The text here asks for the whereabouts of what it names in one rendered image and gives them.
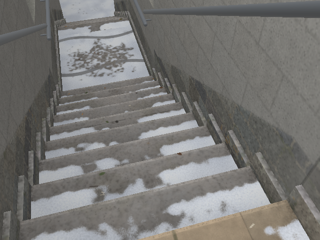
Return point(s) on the stairs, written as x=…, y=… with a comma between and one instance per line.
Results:
x=91, y=20
x=126, y=162

